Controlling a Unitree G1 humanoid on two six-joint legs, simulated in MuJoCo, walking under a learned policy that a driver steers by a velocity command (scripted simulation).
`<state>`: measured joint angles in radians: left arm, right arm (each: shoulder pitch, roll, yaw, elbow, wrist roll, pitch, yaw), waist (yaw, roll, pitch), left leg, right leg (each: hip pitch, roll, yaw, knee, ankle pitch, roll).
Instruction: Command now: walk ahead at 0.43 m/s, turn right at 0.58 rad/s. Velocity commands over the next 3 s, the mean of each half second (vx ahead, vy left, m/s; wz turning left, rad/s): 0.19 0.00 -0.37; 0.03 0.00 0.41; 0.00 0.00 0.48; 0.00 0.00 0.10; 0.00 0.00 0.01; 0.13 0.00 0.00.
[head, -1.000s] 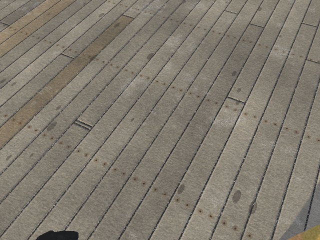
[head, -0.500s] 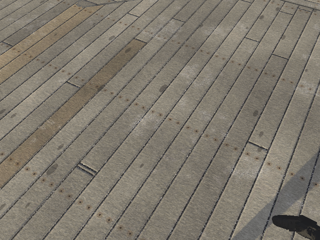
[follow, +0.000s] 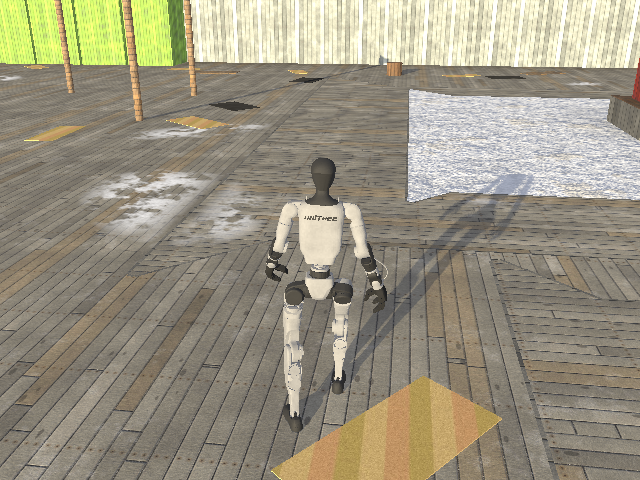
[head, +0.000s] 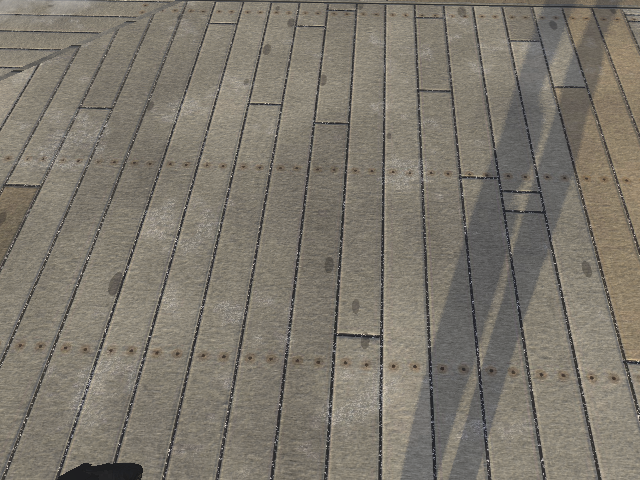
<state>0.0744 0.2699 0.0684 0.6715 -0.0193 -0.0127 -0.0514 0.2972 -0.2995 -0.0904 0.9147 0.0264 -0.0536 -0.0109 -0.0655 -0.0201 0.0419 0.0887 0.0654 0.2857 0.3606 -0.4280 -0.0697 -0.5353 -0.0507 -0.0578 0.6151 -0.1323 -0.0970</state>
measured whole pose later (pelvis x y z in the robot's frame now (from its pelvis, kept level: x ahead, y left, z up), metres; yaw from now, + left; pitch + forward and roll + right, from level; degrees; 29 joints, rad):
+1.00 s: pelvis +0.20 -0.05 +0.02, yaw +6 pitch +2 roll +1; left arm 0.22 0.25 0.06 0.73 0.02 0.00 0.05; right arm 0.18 -0.35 -0.12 0.75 0.02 0.05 -0.03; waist 0.01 0.05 0.02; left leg -0.57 -0.04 -0.10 1.12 -0.37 -0.08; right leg -0.22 -0.01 -0.04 0.43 -0.25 -0.03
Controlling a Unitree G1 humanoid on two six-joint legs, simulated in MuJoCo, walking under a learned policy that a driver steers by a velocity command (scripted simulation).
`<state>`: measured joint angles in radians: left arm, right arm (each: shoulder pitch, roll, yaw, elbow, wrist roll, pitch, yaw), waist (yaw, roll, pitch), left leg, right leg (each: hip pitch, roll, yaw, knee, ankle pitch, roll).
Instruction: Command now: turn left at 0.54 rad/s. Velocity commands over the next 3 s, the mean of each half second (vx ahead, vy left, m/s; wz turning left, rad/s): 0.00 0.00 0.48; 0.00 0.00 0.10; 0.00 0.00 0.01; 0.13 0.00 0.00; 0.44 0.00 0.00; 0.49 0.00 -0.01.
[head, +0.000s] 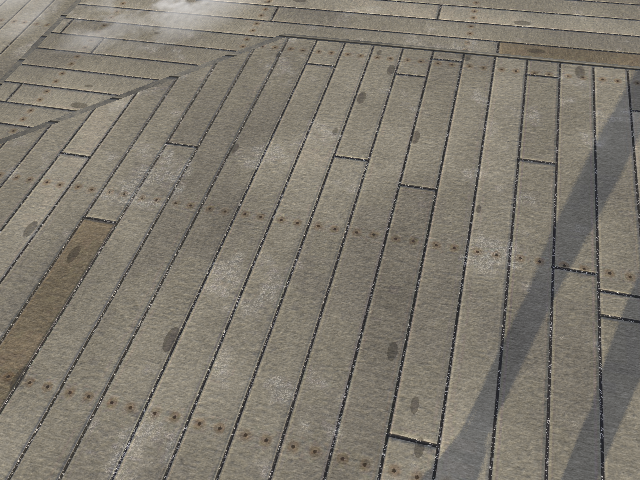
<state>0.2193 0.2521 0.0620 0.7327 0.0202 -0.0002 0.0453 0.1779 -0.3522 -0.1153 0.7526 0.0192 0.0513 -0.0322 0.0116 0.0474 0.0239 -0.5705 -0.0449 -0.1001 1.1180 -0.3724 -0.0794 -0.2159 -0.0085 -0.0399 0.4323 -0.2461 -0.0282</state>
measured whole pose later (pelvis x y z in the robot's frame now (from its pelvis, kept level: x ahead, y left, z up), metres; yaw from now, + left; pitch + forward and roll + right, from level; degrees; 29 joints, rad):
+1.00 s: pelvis +0.03 +0.03 -0.01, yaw +16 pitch -1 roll +0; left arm 0.17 0.24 0.03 0.81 0.01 -0.02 0.02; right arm 0.18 -0.25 -0.04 0.85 -0.01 0.02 -0.02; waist 0.00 0.00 0.03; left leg -0.20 -0.03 -0.06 0.51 -0.29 0.00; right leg -0.21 -0.01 0.00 0.52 -0.29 0.01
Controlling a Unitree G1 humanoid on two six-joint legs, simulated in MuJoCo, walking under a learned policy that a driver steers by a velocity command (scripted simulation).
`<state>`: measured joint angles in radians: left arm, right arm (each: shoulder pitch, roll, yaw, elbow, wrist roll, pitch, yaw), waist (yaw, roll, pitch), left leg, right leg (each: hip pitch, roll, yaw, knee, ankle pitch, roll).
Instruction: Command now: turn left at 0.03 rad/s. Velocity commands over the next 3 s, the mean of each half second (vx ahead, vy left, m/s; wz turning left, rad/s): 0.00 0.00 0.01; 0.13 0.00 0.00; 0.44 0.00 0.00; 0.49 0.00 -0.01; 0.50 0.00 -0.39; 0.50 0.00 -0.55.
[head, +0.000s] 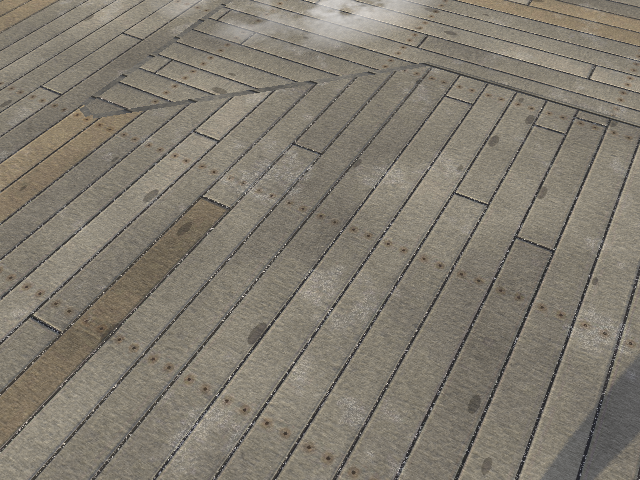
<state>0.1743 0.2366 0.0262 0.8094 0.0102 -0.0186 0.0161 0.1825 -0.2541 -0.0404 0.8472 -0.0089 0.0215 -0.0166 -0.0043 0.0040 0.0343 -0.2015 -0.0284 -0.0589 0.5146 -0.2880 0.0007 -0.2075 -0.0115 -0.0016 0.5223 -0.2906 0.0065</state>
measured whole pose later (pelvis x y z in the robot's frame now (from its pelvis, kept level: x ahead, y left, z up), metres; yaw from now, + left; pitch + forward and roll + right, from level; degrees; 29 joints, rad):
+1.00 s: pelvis +0.04 +0.02 +0.00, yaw +0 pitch +0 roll +0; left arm 0.30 0.28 0.04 1.03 -0.03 -0.03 0.02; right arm 0.29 -0.23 -0.05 1.09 0.01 -0.08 -0.01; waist -0.01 -0.04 -0.01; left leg -0.22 -0.01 0.04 0.54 -0.32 0.05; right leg -0.24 -0.02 0.02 0.70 -0.43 -0.02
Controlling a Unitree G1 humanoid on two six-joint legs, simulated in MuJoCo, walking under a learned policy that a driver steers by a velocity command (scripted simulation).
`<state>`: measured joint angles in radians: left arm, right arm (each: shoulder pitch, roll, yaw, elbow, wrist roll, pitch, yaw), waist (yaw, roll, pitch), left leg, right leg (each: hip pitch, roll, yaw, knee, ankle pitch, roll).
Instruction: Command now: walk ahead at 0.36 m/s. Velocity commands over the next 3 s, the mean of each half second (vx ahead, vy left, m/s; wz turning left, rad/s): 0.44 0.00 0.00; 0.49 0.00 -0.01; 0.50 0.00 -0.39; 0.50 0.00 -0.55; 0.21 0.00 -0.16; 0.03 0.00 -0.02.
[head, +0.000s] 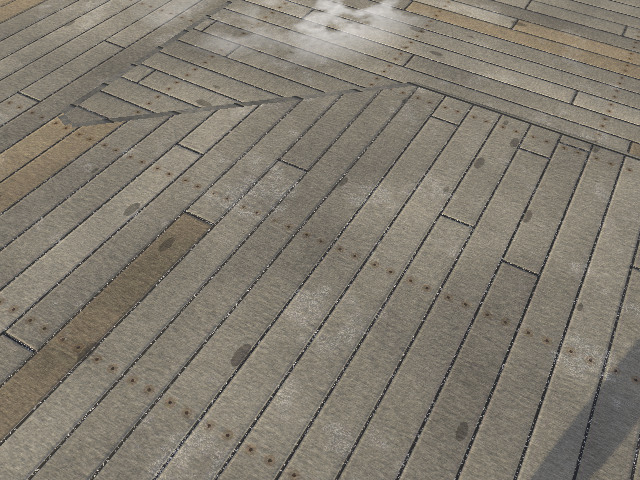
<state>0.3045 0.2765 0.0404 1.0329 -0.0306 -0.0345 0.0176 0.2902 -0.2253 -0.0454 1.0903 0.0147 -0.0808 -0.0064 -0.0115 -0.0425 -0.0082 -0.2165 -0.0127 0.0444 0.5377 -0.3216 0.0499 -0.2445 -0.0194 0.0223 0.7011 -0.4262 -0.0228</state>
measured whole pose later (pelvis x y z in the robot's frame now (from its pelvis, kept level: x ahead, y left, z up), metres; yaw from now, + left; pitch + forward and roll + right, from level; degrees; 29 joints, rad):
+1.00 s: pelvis +0.54 +0.00 -0.01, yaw +0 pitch +2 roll -1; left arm 0.39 0.27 0.05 1.04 -0.01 -0.06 0.00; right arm 0.02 -0.24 -0.05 0.83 0.01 -0.11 0.03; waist 0.06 -0.01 0.03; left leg -0.49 0.02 0.05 0.56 -0.10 0.07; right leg -0.06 0.00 0.00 0.68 -0.46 -0.01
